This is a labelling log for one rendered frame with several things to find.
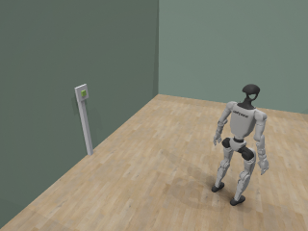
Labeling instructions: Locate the panel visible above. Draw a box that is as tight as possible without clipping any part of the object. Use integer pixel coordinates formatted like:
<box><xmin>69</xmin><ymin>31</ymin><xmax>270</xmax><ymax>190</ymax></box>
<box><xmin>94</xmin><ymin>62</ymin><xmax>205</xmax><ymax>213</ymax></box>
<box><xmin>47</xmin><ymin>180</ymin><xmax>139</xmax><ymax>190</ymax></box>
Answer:
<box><xmin>75</xmin><ymin>84</ymin><xmax>93</xmax><ymax>156</ymax></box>

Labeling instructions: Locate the robot left upper arm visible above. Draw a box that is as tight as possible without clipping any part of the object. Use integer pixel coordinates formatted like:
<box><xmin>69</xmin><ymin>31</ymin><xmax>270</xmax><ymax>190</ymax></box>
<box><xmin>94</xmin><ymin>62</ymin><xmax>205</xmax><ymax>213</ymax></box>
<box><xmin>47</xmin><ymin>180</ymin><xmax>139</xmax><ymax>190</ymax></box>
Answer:
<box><xmin>218</xmin><ymin>101</ymin><xmax>238</xmax><ymax>125</ymax></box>

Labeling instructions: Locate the right robot forearm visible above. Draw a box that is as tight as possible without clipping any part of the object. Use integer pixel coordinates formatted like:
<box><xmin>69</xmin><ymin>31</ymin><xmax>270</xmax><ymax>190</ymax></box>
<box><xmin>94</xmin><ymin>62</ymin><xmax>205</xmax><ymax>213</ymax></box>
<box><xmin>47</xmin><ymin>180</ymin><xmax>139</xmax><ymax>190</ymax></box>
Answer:
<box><xmin>256</xmin><ymin>135</ymin><xmax>267</xmax><ymax>162</ymax></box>

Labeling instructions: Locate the left robot forearm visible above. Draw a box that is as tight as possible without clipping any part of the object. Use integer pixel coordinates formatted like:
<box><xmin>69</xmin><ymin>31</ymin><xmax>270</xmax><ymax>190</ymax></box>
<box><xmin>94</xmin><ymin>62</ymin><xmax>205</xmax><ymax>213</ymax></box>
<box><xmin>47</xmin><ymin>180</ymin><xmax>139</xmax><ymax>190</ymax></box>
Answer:
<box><xmin>216</xmin><ymin>121</ymin><xmax>224</xmax><ymax>136</ymax></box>

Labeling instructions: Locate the button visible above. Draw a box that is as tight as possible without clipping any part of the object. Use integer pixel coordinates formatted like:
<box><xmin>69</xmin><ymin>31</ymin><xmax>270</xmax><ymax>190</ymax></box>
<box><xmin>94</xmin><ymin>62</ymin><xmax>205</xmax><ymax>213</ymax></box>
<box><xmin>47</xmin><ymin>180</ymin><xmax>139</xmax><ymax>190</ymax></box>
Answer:
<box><xmin>81</xmin><ymin>90</ymin><xmax>87</xmax><ymax>96</ymax></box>

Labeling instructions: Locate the left robot foot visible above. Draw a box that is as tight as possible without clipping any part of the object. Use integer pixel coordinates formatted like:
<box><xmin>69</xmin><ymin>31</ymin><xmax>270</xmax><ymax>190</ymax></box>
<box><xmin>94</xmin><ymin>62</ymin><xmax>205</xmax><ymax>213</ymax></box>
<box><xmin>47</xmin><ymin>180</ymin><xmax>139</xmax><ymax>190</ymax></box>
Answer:
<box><xmin>211</xmin><ymin>182</ymin><xmax>225</xmax><ymax>193</ymax></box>

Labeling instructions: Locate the robot right shin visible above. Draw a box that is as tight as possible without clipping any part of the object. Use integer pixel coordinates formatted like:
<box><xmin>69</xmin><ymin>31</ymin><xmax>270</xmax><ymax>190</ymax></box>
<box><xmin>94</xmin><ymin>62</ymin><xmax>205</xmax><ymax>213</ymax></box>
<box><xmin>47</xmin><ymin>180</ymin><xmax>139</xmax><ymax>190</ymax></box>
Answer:
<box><xmin>234</xmin><ymin>174</ymin><xmax>251</xmax><ymax>201</ymax></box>

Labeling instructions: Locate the robot right upper arm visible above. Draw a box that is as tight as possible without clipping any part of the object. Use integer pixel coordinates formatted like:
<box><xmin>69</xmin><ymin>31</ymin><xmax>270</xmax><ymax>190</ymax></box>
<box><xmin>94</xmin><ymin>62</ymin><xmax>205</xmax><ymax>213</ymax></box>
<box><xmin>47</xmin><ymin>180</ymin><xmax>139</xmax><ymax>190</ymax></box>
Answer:
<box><xmin>253</xmin><ymin>110</ymin><xmax>268</xmax><ymax>142</ymax></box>

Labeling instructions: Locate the robot left hand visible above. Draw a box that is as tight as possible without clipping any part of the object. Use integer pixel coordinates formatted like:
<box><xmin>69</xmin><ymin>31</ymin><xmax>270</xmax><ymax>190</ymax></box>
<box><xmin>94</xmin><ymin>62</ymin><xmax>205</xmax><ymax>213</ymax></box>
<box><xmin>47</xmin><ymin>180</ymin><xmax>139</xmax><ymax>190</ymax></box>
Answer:
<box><xmin>213</xmin><ymin>135</ymin><xmax>222</xmax><ymax>146</ymax></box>

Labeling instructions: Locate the robot right hand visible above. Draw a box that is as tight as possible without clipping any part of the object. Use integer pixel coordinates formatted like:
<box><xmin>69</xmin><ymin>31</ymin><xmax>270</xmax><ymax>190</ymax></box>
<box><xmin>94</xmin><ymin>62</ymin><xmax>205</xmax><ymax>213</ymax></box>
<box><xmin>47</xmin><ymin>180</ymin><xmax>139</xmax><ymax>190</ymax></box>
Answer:
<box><xmin>257</xmin><ymin>160</ymin><xmax>270</xmax><ymax>175</ymax></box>

